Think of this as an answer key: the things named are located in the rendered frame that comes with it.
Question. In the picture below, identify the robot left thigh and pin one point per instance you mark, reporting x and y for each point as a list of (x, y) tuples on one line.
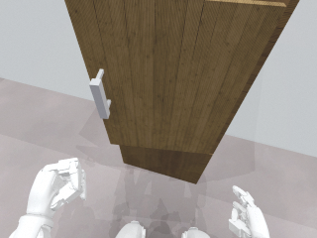
[(132, 230)]

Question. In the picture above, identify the robot left forearm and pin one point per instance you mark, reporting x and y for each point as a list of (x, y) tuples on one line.
[(33, 226)]

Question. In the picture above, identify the robot left hand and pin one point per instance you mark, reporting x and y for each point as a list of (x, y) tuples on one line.
[(44, 199)]

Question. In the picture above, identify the handle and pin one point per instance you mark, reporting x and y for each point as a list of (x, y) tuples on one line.
[(99, 96)]

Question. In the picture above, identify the cupboard door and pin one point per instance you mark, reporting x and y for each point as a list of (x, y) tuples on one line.
[(173, 69)]

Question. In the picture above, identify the robot right hand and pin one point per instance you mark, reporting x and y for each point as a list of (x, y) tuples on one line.
[(252, 223)]

